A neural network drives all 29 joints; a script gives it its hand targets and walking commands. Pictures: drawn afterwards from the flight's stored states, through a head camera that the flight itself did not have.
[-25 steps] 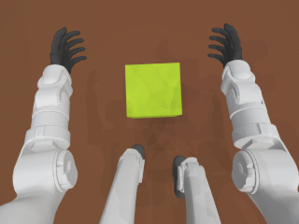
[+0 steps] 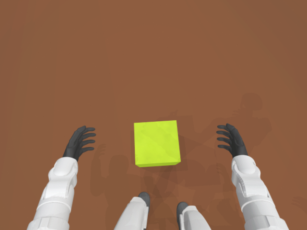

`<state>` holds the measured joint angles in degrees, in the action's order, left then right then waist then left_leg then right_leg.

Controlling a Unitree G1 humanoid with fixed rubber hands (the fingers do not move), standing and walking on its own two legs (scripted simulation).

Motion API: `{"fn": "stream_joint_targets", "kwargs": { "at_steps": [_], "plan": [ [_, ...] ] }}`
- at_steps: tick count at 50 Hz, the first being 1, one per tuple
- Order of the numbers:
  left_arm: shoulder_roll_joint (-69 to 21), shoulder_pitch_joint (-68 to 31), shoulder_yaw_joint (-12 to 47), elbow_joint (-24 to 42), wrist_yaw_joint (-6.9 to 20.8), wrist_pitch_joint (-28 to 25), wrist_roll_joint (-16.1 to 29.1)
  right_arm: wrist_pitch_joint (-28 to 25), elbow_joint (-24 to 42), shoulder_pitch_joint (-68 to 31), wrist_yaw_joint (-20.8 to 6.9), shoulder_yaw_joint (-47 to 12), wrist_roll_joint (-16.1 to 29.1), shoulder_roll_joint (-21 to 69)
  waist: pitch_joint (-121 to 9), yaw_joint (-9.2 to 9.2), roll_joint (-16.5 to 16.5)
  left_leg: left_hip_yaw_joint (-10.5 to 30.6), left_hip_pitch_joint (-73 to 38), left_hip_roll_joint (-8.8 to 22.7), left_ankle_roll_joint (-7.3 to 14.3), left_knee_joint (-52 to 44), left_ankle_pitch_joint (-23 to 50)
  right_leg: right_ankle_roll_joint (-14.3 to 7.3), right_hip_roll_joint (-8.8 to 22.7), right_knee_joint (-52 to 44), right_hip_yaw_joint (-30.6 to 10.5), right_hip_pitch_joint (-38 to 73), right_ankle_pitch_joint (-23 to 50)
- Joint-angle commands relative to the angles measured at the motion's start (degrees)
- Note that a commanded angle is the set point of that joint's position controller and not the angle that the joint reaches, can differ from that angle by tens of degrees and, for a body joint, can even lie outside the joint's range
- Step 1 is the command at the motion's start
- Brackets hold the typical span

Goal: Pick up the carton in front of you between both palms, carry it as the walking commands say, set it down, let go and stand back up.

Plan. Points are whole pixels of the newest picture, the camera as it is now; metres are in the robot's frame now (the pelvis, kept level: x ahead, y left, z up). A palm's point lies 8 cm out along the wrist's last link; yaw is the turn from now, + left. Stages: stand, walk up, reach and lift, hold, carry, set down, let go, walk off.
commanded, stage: let go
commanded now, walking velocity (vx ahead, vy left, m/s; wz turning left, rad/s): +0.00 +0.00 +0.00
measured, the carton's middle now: (156, 145) +0.42 +0.04 -0.60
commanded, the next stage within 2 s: stand in 0.84 s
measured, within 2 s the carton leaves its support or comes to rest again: neither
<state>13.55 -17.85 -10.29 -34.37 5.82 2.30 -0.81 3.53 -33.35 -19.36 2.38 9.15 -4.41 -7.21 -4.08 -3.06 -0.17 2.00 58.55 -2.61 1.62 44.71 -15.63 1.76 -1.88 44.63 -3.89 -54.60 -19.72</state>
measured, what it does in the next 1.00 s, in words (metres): stands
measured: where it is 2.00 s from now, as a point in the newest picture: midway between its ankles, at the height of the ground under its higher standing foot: (162, 225)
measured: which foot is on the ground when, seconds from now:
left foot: down 0.00-1.00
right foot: down 0.00-1.00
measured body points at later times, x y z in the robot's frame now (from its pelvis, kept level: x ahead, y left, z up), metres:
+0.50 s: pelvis +0.03 -0.04 +0.05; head +0.06 -0.04 +0.50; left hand +0.19 +0.20 -0.03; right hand +0.21 -0.27 -0.03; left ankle +0.03 +0.09 -0.69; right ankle -0.01 -0.14 -0.69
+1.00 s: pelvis +0.03 -0.02 +0.04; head +0.03 -0.01 +0.49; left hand +0.19 +0.25 -0.04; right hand +0.19 -0.29 -0.04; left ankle +0.03 +0.09 -0.69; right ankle -0.01 -0.14 -0.69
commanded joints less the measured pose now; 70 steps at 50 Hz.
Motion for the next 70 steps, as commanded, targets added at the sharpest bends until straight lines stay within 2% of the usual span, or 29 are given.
{"fn": "stream_joint_targets", "kwargs": {
  "at_steps": [1,6,13,17,22,26,29,37,38,39,42,43,46,50,56,70],
  "plan": [
    [3.8,5.1,0.7,5.7,-0.7,-2.3,0.8,-2.5,4.6,4.4,-0.9,0.1,0.4,-4.7,-33.1,0.29,3.2,3.6,-47.5,2.7,-2.7,-2.2,37.3,-0.1,-2.1,-6.2,3.9,4.2,13.2],
    [3.3,15.8,2.5,9.0,-1.7,-4.0,1.2,-4.5,6.3,13.9,-2.1,-1.5,1.2,-5.8,-25.9,0.75,2.7,3.1,-50.1,2.5,-2.8,-7.7,35.1,-0.6,-1.6,-11.6,3.1,15.3,15.6],
    [3.2,26.3,5.2,13.1,-2.1,-4.3,1.7,-5.2,10.6,24.2,-3.7,-3.5,2.7,-7.7,-12.3,1.68,-0.5,0.1,-50.8,1.1,-2.7,-17.3,22.4,-0.5,-0.3,-19.5,2.6,35.1,18.0],
    [3.8,28.4,6.0,14.5,-1.8,-2.6,1.7,-3.9,12.2,28.1,-4.5,-4.9,3.4,-8.0,-3.9,2.37,-2.3,-1.1,-52.3,0.2,-2.6,-20.6,15.6,-0.4,0.5,-23.2,1.8,39.5,16.1],
    [4.7,28.4,6.0,15.3,-1.3,0.7,1.0,-1.0,13.5,29.7,-5.4,-5.9,4.2,-8.6,4.3,2.90,-3.1,-2.3,-56.8,-0.9,-2.5,-21.5,9.6,-0.8,2.0,-26.5,1.5,38.2,10.6],
    [5.0,28.2,5.4,15.3,-1.2,3.1,0.1,1.2,14.4,29.4,-5.8,-6.2,4.4,-8.9,7.6,2.75,-2.3,-2.8,-59.4,-1.2,-2.5,-20.6,8.5,-1.1,2.6,-27.3,1.3,37.5,8.6],
    [4.9,28.4,5.3,15.2,-1.2,4.3,-0.5,2.3,14.7,29.0,-6.0,-6.1,4.3,-9.0,8.4,2.33,-1.4,-2.7,-59.7,-1.2,-2.4,-20.3,9.2,-1.1,2.4,-26.8,1.3,39.0,9.7],
    [4.6,28.6,5.6,15.7,-1.5,4.9,-0.5,3.4,14.6,29.8,-5.9,-5.1,3.3,-9.4,6.2,2.90,-1.1,-1.7,-59.6,-0.7,-2.2,-20.5,14.6,-0.5,0.9,-24.2,1.7,44.3,17.6],
    [6.8,26.6,5.0,18.9,-3.0,7.9,-1.7,1.7,11.0,33.2,-4.7,-4.7,3.8,-9.5,2.9,3.37,0.1,-2.3,-57.9,-1.9,-2.6,-19.0,13.6,-0.7,1.2,-22.2,1.5,47.9,22.8],
    [6.0,27.9,5.9,18.0,-3.6,8.6,-1.3,1.4,12.1,32.2,-4.2,-5.3,4.1,-9.4,3.3,3.40,-1.6,-1.9,-56.9,-1.9,-2.2,-18.8,13.3,-0.4,1.1,-21.4,1.4,47.6,24.6],
    [5.6,28.3,6.7,17.9,-4.5,9.3,-0.5,1.2,12.7,30.2,-3.9,-6.0,4.6,-9.6,3.8,2.69,-1.6,-1.5,-55.4,-1.9,-2.2,-18.6,13.8,-0.5,0.7,-20.9,1.7,46.0,23.2],
    [9.7,27.8,4.2,8.8,-5.6,4.9,1.7,-0.9,2.8,29.0,-2.3,-3.6,3.2,-14.9,3.8,2.38,-5.6,-0.4,-50.6,3.3,-1.8,-16.7,14.9,-0.2,2.4,-19.9,2.5,43.5,16.7],
    [8.1,28.3,4.5,6.4,-5.9,-0.1,0.7,-3.4,0.3,29.8,-1.4,-3.1,2.8,-15.1,4.0,3.07,-1.4,1.9,-49.1,4.4,-1.2,-17.9,12.0,-0.8,3.0,-20.6,0.5,43.0,11.0],
    [8.5,28.4,4.3,3.2,-6.4,-2.0,0.2,-4.8,-2.6,28.2,-1.1,-3.2,2.9,-14.7,3.3,2.96,1.1,3.5,-48.5,5.2,-1.2,-18.6,14.3,-1.0,3.3,-20.1,-0.2,44.2,12.5],
    [9.6,29.5,4.5,0.0,-7.3,-3.0,-0.2,-5.4,-5.7,28.9,-0.5,-3.2,2.8,-15.7,2.4,3.31,2.0,4.3,-50.0,5.8,-1.1,-18.5,17.7,-1.0,3.6,-20.0,-0.6,44.8,14.1],
    [10.8,31.1,5.7,-5.9,-7.9,-3.6,-0.2,-5.5,-10.7,29.1,-0.3,-4.0,3.1,-17.0,4.3,3.18,0.6,5.4,-49.4,6.4,-0.6,-20.6,14.1,-1.3,4.8,-21.6,-1.7,45.1,12.0]
  ]
}}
